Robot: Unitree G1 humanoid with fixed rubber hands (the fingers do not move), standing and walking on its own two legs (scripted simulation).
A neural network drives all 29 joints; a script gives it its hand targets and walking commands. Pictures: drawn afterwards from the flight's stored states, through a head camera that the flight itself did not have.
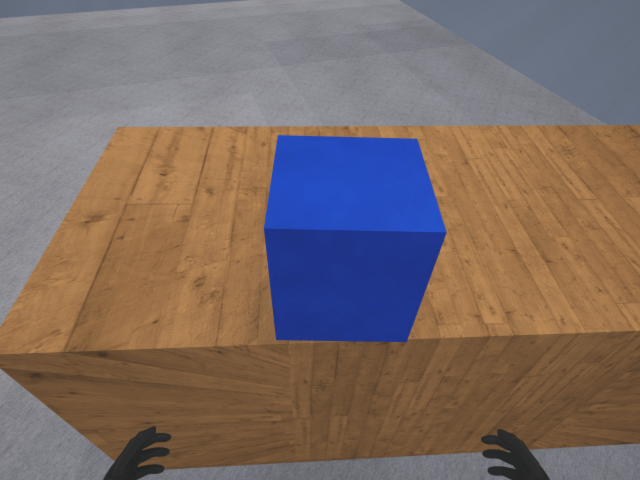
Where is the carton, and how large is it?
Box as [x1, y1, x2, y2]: [264, 135, 446, 341]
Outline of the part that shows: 278,135 264,225 276,339 406,341 446,232 417,139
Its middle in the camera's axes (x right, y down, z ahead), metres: +0.04 +0.01 +0.61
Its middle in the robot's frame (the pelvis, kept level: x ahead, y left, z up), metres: +0.47 -0.03 +0.04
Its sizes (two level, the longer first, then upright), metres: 0.210 0.200 0.250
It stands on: a pedestal, 0.67 m high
